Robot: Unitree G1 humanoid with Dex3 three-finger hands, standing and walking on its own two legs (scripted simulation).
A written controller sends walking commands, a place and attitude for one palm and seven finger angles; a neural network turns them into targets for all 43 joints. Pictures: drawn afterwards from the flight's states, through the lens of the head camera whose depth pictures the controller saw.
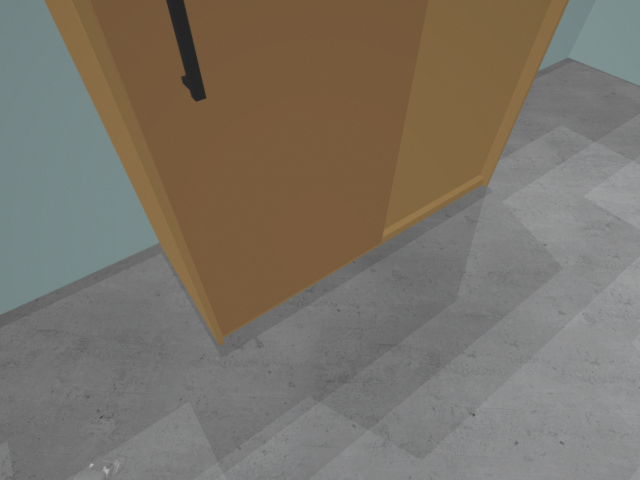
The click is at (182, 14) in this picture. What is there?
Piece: wardrobe's sliding door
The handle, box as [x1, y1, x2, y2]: [166, 0, 205, 100]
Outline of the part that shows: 166,0 186,74 181,77 182,81 190,90 191,95 195,100 205,98 183,0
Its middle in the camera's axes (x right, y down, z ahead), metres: -0.22 -0.32 +0.60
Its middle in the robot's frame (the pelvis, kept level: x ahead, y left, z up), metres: +0.69 +0.26 +0.23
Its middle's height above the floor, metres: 1.00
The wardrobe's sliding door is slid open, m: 0.00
